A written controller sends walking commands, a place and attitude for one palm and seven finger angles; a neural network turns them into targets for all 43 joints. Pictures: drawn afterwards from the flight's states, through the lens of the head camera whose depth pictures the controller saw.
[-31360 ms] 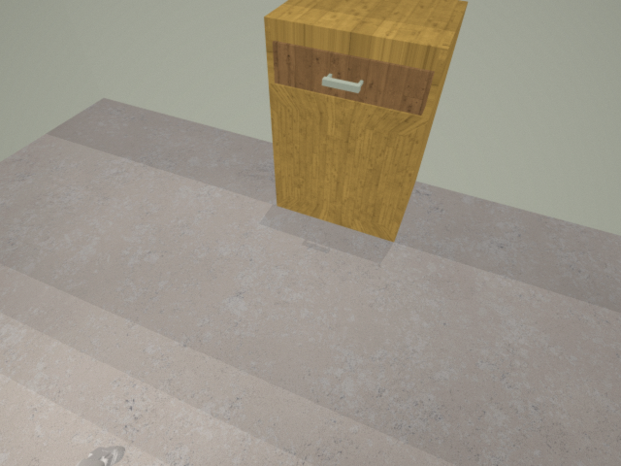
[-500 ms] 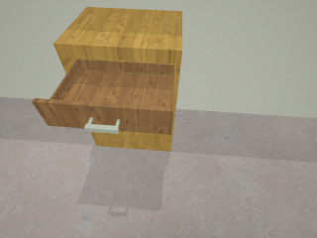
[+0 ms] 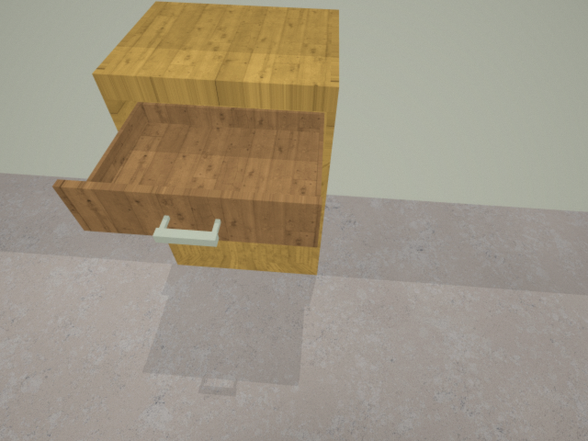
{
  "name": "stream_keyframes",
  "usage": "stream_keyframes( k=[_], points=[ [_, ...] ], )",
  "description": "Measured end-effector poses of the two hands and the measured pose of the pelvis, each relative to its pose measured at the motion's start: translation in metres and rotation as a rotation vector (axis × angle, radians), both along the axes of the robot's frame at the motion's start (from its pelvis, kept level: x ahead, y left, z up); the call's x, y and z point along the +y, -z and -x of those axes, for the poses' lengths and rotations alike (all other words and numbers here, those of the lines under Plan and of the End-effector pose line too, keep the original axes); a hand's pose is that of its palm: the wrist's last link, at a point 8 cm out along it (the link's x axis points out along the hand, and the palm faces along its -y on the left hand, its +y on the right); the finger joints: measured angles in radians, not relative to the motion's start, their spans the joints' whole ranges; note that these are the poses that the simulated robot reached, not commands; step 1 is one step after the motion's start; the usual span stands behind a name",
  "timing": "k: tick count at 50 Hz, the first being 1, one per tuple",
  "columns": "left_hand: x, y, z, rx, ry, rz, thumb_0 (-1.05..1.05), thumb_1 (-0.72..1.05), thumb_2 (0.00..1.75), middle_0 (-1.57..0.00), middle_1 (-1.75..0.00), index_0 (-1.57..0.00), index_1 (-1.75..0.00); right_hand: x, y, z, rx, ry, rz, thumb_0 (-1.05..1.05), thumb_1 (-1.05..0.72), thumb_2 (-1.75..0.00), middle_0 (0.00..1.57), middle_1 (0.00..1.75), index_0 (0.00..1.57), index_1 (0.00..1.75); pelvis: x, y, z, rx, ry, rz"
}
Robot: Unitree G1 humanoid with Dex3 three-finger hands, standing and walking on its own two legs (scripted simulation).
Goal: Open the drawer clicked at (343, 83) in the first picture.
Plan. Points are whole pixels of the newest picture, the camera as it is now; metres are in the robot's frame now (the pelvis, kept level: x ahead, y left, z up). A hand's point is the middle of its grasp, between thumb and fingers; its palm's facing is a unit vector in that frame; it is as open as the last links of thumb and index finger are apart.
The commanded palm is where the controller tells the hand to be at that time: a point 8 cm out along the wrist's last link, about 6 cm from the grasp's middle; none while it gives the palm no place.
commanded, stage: look to check the result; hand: left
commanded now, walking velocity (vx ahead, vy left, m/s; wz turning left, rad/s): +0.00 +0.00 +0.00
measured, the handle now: (188, 229) +0.50 +0.24 -0.09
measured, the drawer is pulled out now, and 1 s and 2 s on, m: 0.30 0.30 0.30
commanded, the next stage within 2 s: stand and wait in 0.16 s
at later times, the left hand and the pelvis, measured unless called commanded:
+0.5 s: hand out of the picture +0.01 +0.16 -0.18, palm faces +0.05 -0.98 -0.18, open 7.4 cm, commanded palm none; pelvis +0.01 +0.00 +0.00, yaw +0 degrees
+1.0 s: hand out of the picture +0.01 +0.16 -0.18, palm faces +0.05 -0.98 -0.17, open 7.4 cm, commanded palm none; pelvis +0.01 -0.01 +0.00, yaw +0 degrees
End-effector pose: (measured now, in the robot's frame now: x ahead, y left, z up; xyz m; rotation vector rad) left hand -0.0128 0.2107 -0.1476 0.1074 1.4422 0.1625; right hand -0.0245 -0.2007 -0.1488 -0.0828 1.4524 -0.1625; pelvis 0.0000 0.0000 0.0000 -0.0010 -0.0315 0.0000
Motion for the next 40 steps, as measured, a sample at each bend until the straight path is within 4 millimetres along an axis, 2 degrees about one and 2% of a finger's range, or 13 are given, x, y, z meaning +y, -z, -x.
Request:
stream_keyframes(
  k=[14,40],
  points=[
    [0.0,-0.001,-0.012,-0.015,0.0,-0.009,0.01,0.91,0.9,-0.2,-0.3,-0.19,-0.3,-0.005,0.0,-0.013,-0.012,-0.004,0.005,0.0,-0.91,-0.9,0.2,0.3,0.2,0.3,-0.003,0.0,-0.007,0.0,-0.001,0.0],
    [-0.004,-0.001,-0.017,-0.011,-0.001,-0.004,0.01,0.91,0.9,-0.2,-0.3,-0.19,-0.3,-0.009,-0.001,-0.018,-0.009,-0.002,0.01,0.0,-0.91,-0.9,0.2,0.3,0.2,0.3,-0.006,-0.001,-0.014,-0.001,0.0,0.0]
  ],
)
